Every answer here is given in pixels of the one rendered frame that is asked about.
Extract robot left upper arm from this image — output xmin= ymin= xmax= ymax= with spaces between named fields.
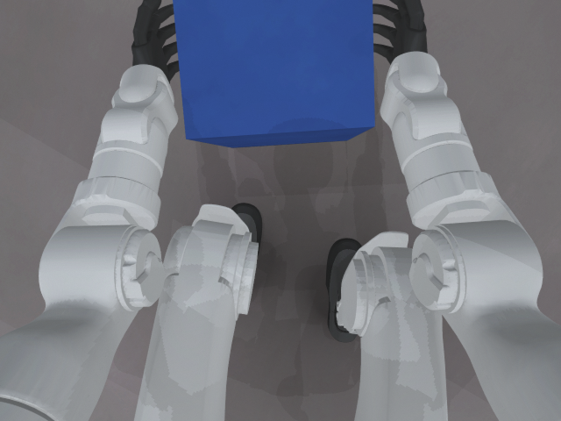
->
xmin=0 ymin=225 xmax=166 ymax=421

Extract right robot shin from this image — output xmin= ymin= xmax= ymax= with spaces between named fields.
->
xmin=337 ymin=232 xmax=408 ymax=334

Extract right robot hand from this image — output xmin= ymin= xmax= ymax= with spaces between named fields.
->
xmin=373 ymin=0 xmax=428 ymax=65

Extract robot right foot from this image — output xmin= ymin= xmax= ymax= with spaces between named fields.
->
xmin=326 ymin=239 xmax=362 ymax=342

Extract robot right upper arm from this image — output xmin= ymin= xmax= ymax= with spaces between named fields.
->
xmin=409 ymin=220 xmax=561 ymax=421

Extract left robot hand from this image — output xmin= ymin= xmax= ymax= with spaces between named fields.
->
xmin=131 ymin=0 xmax=180 ymax=84

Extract robot left forearm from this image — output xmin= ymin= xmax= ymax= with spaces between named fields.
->
xmin=39 ymin=64 xmax=178 ymax=296

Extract carton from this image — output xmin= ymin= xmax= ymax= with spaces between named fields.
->
xmin=173 ymin=0 xmax=375 ymax=148

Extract robot right forearm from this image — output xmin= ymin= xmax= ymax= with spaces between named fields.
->
xmin=380 ymin=51 xmax=543 ymax=287

